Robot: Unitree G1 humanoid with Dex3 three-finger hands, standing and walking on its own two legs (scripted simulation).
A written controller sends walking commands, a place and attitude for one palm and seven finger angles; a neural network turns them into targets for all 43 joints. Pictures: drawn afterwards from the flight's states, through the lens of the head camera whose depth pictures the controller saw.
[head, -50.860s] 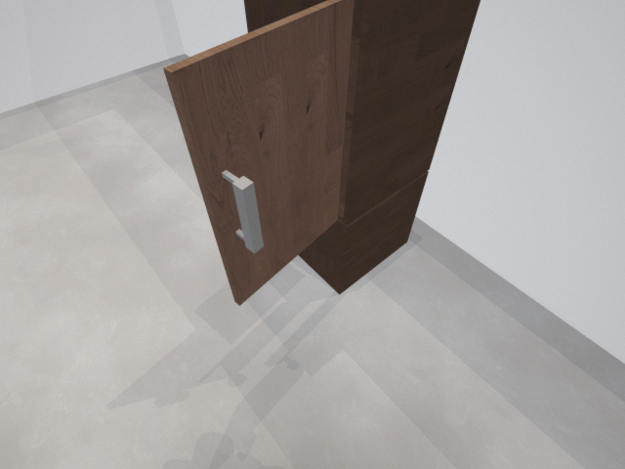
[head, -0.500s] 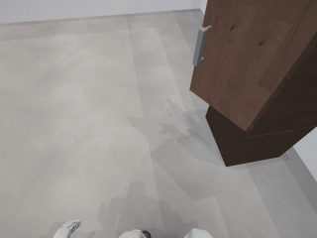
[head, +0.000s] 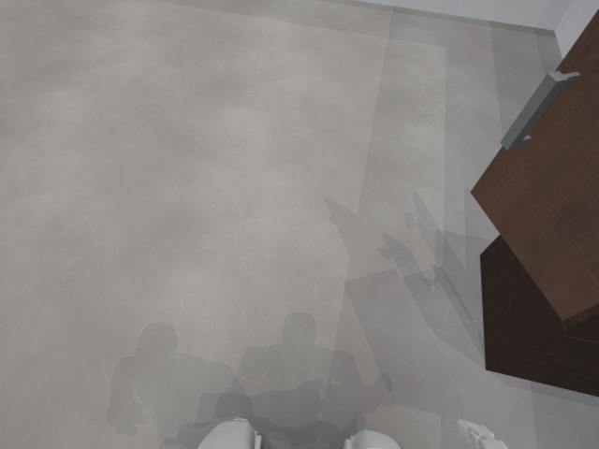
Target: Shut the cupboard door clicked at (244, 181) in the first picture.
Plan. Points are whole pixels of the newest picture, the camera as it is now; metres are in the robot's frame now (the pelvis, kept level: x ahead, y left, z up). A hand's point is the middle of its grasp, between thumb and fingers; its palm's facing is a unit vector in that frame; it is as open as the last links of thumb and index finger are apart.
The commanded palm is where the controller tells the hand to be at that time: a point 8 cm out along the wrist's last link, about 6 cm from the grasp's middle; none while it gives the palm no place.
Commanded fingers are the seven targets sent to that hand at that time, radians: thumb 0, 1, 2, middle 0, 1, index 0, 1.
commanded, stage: walk to a spot facing it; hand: left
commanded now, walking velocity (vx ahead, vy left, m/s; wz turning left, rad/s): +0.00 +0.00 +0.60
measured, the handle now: (539, 112) +0.73 -0.43 -0.01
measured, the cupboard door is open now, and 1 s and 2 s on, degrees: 31 31 31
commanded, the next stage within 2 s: turn to face it in 1.40 s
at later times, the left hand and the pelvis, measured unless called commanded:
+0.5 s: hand out of the picture +0.02 +0.17 -0.15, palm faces +0.34 -0.91 -0.24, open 7.4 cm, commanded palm none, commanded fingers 0.00 0.90 0.90 -0.20 -0.30 -0.20 -0.30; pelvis +0.03 -0.03 +0.02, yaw +20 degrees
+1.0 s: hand (144, 430) +0.14 +0.23 -0.13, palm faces +0.55 -0.78 -0.28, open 7.4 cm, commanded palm none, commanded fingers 0.00 0.90 0.90 -0.20 -0.30 -0.20 -0.30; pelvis +0.17 +0.00 +0.01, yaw +37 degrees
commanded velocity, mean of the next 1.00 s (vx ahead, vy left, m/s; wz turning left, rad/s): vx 0.19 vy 0.00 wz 0.60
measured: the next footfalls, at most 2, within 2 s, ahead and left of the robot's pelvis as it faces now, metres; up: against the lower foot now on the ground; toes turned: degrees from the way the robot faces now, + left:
right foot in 0.20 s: +0.08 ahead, -0.14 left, +0.00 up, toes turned +4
left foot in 0.56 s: +0.02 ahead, +0.09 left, +0.00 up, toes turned +27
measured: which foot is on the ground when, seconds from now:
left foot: down 0.00-0.20, up 0.22-0.54, down 0.56-0.90, up 0.92-1.00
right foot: up 0.00-0.18, down 0.20-0.56, up 0.58-0.88, down 0.90-1.00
